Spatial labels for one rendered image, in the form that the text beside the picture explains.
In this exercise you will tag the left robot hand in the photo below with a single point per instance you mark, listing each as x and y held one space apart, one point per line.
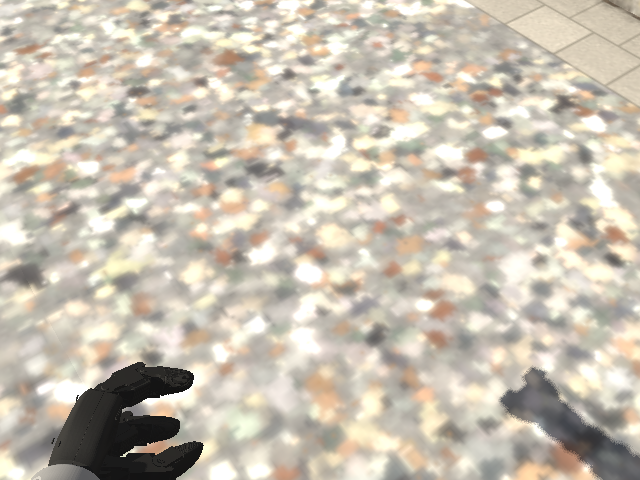
96 432

